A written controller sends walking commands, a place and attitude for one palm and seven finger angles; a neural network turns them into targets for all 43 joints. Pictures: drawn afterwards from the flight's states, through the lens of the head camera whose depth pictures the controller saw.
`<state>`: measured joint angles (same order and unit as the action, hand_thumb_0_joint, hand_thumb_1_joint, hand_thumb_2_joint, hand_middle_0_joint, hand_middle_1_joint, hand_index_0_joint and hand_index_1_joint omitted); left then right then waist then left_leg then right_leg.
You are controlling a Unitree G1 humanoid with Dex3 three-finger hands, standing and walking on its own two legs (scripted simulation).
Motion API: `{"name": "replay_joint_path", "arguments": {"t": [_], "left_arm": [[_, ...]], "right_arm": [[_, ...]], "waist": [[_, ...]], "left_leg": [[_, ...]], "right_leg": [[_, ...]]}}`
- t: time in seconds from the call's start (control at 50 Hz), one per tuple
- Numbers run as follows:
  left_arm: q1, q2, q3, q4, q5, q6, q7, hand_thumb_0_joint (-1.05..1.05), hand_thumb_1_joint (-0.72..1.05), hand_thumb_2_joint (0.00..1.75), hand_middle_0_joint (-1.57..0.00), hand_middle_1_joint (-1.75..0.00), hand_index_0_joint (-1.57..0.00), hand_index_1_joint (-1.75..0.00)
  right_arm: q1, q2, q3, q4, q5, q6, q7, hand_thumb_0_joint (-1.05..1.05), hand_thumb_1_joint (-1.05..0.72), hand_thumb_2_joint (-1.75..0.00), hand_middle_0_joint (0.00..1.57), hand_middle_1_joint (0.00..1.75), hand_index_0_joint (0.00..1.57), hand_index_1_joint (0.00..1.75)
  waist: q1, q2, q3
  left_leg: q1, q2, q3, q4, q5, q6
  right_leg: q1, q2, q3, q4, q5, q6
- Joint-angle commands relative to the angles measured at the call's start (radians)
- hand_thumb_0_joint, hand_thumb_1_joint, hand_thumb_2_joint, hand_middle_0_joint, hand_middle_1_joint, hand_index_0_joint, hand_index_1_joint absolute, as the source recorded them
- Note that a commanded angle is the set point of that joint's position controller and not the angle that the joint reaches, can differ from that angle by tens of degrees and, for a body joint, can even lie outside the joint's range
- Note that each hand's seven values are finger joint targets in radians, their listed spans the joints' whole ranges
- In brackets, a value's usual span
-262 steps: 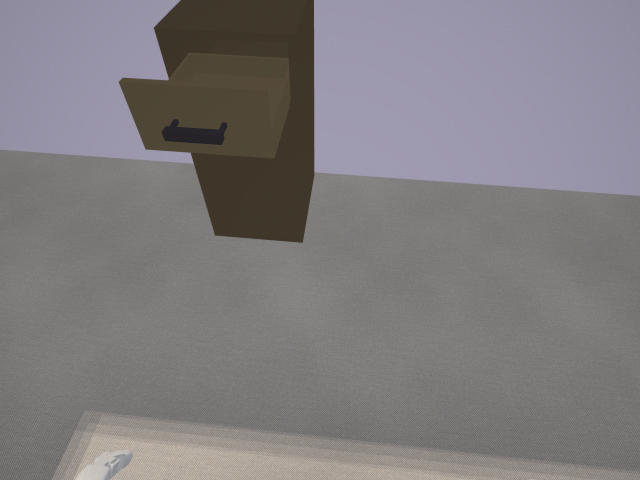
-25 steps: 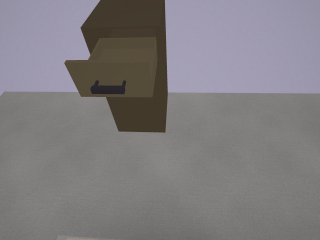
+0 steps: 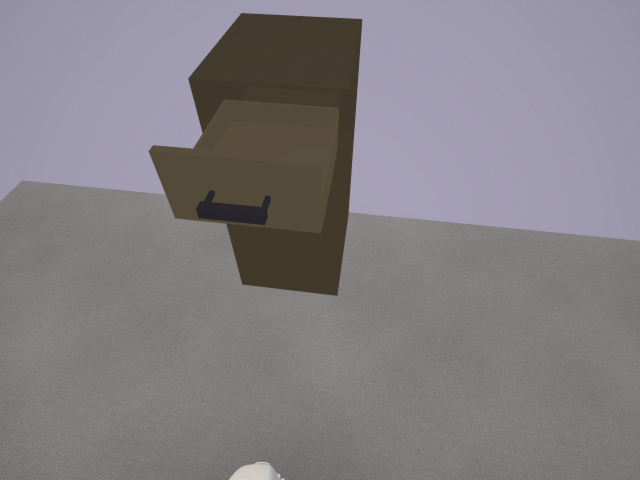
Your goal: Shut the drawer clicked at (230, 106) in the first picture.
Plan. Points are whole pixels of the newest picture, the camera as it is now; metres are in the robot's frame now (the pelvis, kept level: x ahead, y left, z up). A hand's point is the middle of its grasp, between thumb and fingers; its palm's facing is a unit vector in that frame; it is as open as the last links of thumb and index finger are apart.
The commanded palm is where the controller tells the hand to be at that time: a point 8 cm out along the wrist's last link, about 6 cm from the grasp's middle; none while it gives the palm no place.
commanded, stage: take the last steps up to it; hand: left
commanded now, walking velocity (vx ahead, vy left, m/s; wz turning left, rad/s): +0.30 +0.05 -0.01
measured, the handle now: (235, 205) +0.59 +0.24 -0.04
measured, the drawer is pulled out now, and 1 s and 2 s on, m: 0.28 0.28 0.28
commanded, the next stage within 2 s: come to a stop and stand still in 0.52 s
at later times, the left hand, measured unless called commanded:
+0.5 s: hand (197, 392) +0.27 +0.24 -0.16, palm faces -0.01 -0.98 -0.20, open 7.3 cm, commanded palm none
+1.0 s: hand (203, 388) +0.27 +0.23 -0.17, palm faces +0.04 -0.96 -0.27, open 7.2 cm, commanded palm none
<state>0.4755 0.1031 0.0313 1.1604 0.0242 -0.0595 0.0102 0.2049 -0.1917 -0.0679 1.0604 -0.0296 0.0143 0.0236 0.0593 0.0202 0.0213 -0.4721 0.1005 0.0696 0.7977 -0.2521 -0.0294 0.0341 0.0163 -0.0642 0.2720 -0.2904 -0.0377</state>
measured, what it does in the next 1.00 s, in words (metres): walks ahead: left foot, then right foot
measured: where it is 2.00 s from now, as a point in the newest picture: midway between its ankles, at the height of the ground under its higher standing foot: outside the picture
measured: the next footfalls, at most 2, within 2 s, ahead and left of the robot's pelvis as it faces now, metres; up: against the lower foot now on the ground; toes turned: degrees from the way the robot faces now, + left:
left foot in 0.12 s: +0.16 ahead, +0.15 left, +0.00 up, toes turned +7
right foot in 0.62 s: +0.31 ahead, -0.08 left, +0.00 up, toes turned -11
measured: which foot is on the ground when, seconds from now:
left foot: up 0.00-0.10, down 0.12-0.64, up 0.66-1.00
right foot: down 0.00-0.12, up 0.14-0.60, down 0.62-1.00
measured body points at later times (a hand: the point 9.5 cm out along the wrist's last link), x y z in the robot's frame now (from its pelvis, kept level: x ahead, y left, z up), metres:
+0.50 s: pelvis +0.16 +0.06 +0.00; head +0.16 +0.06 +0.45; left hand +0.27 +0.29 -0.15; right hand +0.12 -0.17 -0.16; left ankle +0.12 +0.15 -0.74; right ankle +0.24 -0.07 -0.70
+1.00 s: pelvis +0.21 +0.04 -0.01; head +0.24 +0.02 +0.44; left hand +0.27 +0.29 -0.15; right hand +0.26 -0.20 -0.17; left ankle +0.20 +0.18 -0.69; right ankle +0.27 -0.07 -0.74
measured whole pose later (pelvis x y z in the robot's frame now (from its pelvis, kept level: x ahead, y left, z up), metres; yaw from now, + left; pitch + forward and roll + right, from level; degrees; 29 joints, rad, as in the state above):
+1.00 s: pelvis +0.21 +0.04 -0.01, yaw -1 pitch -1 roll +1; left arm 0.16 0.17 0.05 1.02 0.03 0.02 0.04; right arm 0.17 -0.20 -0.08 1.02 -0.02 0.06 -0.01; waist 0.02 0.02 0.09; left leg -0.40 0.04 0.03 0.93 -0.43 -0.06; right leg -0.31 -0.08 -0.14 0.49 -0.15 -0.03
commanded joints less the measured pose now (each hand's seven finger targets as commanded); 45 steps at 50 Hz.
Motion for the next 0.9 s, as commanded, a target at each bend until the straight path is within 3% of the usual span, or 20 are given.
{"name": "replay_joint_path", "arguments": {"t": [0.0,0.04,0.06,0.08,0.1,0.12,0.14,0.18,0.26,0.5,0.54,0.56,0.58,0.6,0.62,0.64,0.66,0.72,0.76,0.88], "left_arm": [[0.048,0.174,0.036,-0.017,0.006,-0.014,0.018,0.0,0.9,0.9,-0.2,-0.3,-0.2,-0.3],[0.025,0.18,0.039,-0.019,0.006,-0.01,0.018,0.0,0.9,0.9,-0.2,-0.3,-0.2,-0.3],[-0.002,0.178,0.04,-0.024,0.002,-0.01,0.016,0.0,0.9,0.9,-0.2,-0.3,-0.2,-0.3],[0.008,0.152,0.035,-0.027,-0.003,-0.01,0.012,0.0,0.9,0.9,-0.2,-0.3,-0.2,-0.3],[0.055,0.099,0.026,-0.038,-0.014,-0.009,0.004,0.0,0.9,0.9,-0.2,-0.3,-0.2,-0.3],[0.014,0.092,0.019,-0.07,-0.012,-0.01,0.004,0.0,0.9,0.9,-0.2,-0.3,-0.2,-0.3],[-0.034,0.109,0.024,-0.094,-0.01,-0.005,0.006,0.0,0.9,0.9,-0.2,-0.3,-0.2,-0.3],[-0.109,0.091,0.032,-0.084,-0.004,0.004,-0.003,0.0,0.9,0.9,-0.2,-0.3,-0.2,-0.3],[-0.066,0.058,0.033,-0.077,0.002,0.032,-0.012,0.0,0.9,0.9,-0.2,-0.3,-0.2,-0.3],[-0.365,0.088,0.028,-0.202,0.0,0.041,-0.018,0.0,0.9,0.9,-0.2,-0.3,-0.2,-0.3],[-0.35,0.097,0.029,-0.198,0.002,0.032,-0.017,0.0,0.9,0.9,-0.2,-0.3,-0.2,-0.3],[-0.28,0.105,0.032,-0.175,0.003,0.024,-0.016,0.0,0.9,0.9,-0.2,-0.3,-0.2,-0.3],[-0.191,0.143,0.042,-0.143,0.005,0.012,-0.012,0.0,0.9,0.9,-0.2,-0.3,-0.2,-0.3],[-0.073,0.226,0.06,-0.108,0.009,-0.003,0.0,0.0,0.9,0.9,-0.2,-0.3,-0.2,-0.3],[0.002,0.297,0.066,-0.095,-0.008,-0.003,0.005,0.0,0.9,0.9,-0.2,-0.3,-0.2,-0.3],[-0.055,0.268,0.05,-0.111,-0.017,0.002,0.015,0.0,0.9,0.9,-0.2,-0.3,-0.2,-0.3],[-0.148,0.234,0.042,-0.117,-0.014,0.001,0.022,0.0,0.9,0.9,-0.2,-0.3,-0.2,-0.3],[-0.286,0.19,0.027,-0.163,-0.008,0.023,0.036,0.0,0.9,0.9,-0.2,-0.3,-0.2,-0.3],[-0.289,0.197,0.036,-0.165,-0.007,0.033,0.04,0.0,0.9,0.9,-0.2,-0.3,-0.2,-0.3],[-0.28,0.232,0.063,-0.191,0.001,0.055,0.044,0.0,0.9,0.9,-0.2,-0.3,-0.2,-0.3]], "right_arm": [[-0.136,-0.02,0.009,-0.113,0.013,-0.045,0.006,0.0,-0.9,-0.9,0.2,0.3,0.2,0.3],[-0.066,-0.028,0.008,-0.095,0.013,-0.054,0.0,0.0,-0.9,-0.9,0.2,0.3,0.2,0.3],[0.046,-0.042,0.005,-0.057,0.009,-0.062,-0.009,0.0,-0.9,-0.9,0.2,0.3,0.2,0.3],[0.183,-0.092,-0.005,-0.015,0.002,-0.071,-0.022,0.0,-0.9,-0.9,0.2,0.3,0.2,0.3],[0.287,-0.198,-0.027,0.007,-0.009,-0.081,-0.034,0.0,-0.9,-0.9,0.2,0.3,0.2,0.3],[0.346,-0.233,-0.032,0.016,0.006,-0.072,-0.041,0.0,-0.9,-0.9,0.2,0.3,0.2,0.3],[0.293,-0.227,-0.029,-0.004,0.013,-0.063,-0.044,0.0,-0.9,-0.9,0.2,0.3,0.2,0.3],[0.148,-0.105,0.0,-0.028,0.012,-0.076,-0.044,0.0,-0.9,-0.9,0.2,0.3,0.2,0.3],[0.119,-0.045,0.023,-0.02,0.016,-0.102,-0.048,0.0,-0.9,-0.9,0.2,0.3,0.2,0.3],[0.229,-0.082,0.006,0.032,-0.002,-0.08,-0.048,0.0,-0.9,-0.9,0.2,0.3,0.2,0.3],[0.239,-0.077,0.009,0.044,-0.001,-0.074,-0.049,0.0,-0.9,-0.9,0.2,0.3,0.2,0.3],[0.233,-0.074,0.012,0.047,0.003,-0.073,-0.049,0.0,-0.9,-0.9,0.2,0.3,0.2,0.3],[0.239,-0.061,0.017,0.051,0.012,-0.076,-0.046,0.0,-0.9,-0.9,0.2,0.3,0.2,0.3],[0.248,-0.023,0.023,0.036,0.021,-0.081,-0.041,0.0,-0.9,-0.9,0.2,0.3,0.2,0.3],[0.249,-0.016,0.027,0.013,0.026,-0.073,-0.045,0.0,-0.9,-0.9,0.2,0.3,0.2,0.3],[0.226,-0.034,0.024,0.01,0.027,-0.055,-0.058,0.0,-0.9,-0.9,0.2,0.3,0.2,0.3],[0.225,0.001,0.027,0.034,0.029,-0.044,-0.06,0.0,-0.9,-0.9,0.2,0.3,0.2,0.3],[0.227,0.032,0.024,0.054,0.035,0.008,-0.061,0.0,-0.9,-0.9,0.2,0.3,0.2,0.3],[0.227,0.027,0.017,0.05,0.032,0.029,-0.052,0.0,-0.9,-0.9,0.2,0.3,0.2,0.3],[0.129,-0.023,-0.011,-0.025,0.014,0.053,-0.039,0.0,-0.9,-0.9,0.2,0.3,0.2,0.3]], "waist": [[-0.002,-0.146,0.137],[-0.045,-0.141,0.104],[-0.098,-0.114,0.062],[-0.143,-0.024,-0.027],[-0.161,0.216,-0.151],[-0.167,0.273,-0.175],[-0.153,0.143,-0.098],[-0.105,0.068,0.048],[-0.035,0.058,0.043],[-0.089,0.076,0.104],[-0.077,0.064,0.093],[-0.042,0.045,0.053],[-0.002,-0.011,-0.005],[0.034,-0.182,-0.113],[0.033,-0.269,-0.175],[0.011,-0.131,-0.135],[-0.02,-0.12,-0.111],[-0.073,-0.084,-0.009],[-0.072,-0.105,-0.016],[-0.049,-0.167,-0.036]], "left_leg": [[-0.062,-0.015,0.013,-0.112,-0.024,0.026],[0.095,-0.047,0.043,-0.204,-0.002,0.044],[0.258,-0.078,0.059,-0.282,0.054,0.054],[0.48,-0.043,0.026,-0.328,0.096,0.07],[0.689,0.212,-0.285,-0.376,0.14,0.151],[0.7,0.334,-0.472,-0.492,0.202,0.221],[0.6,0.362,-0.468,-0.515,0.148,0.252],[0.352,0.277,-0.321,-0.58,0.076,0.212],[0.265,0.189,-0.118,-0.599,0.323,0.183],[0.37,0.187,-0.076,-0.555,0.364,0.202],[0.35,0.169,-0.061,-0.483,0.399,0.176],[0.342,0.139,-0.031,-0.394,0.434,0.149],[0.274,0.097,0.005,-0.258,0.416,0.111],[0.081,0.011,0.075,-0.037,0.176,0.06],[-0.004,-0.08,0.08,0.187,-0.352,0.016],[0.036,-0.039,-0.028,0.243,-0.377,0.012],[0.085,-0.016,-0.053,0.237,-0.329,0.002],[0.162,-0.008,-0.063,0.192,-0.247,-0.013],[0.158,-0.028,-0.047,0.194,-0.194,-0.022],[0.061,-0.049,-0.066,0.238,-0.164,-0.042]], "right_leg": [[-0.047,-0.304,0.195,-0.047,0.333,-0.121],[-0.098,-0.28,0.154,0.045,0.411,-0.098],[-0.152,-0.233,0.096,0.176,0.476,-0.073],[-0.242,-0.175,0.059,0.389,0.426,-0.047],[-0.461,-0.052,-0.036,0.679,0.036,0.003],[-0.587,-0.009,0.01,0.892,-0.285,0.006],[-0.62,-0.065,0.058,0.979,-0.273,-0.006],[-0.617,-0.131,0.071,1.008,-0.108,0.001],[-0.537,-0.144,0.049,0.897,-0.003,0.033],[-0.497,-0.103,-0.028,0.421,0.023,0.037],[-0.391,-0.07,-0.052,0.324,0.047,0.026],[-0.279,-0.046,-0.073,0.248,0.104,0.021],[-0.104,-0.077,-0.03,0.198,0.179,0.005],[0.131,-0.279,0.2,0.184,0.362,-0.064],[0.178,-0.475,0.402,0.107,0.708,-0.18],[0.065,-0.484,0.328,0.116,0.945,-0.217],[-0.04,-0.443,0.257,0.122,0.995,-0.2],[-0.287,-0.379,0.133,0.076,0.812,-0.163],[-0.309,-0.356,0.09,0.053,0.708,-0.144],[-0.27,-0.368,0.128,0.045,0.557,-0.154]]}}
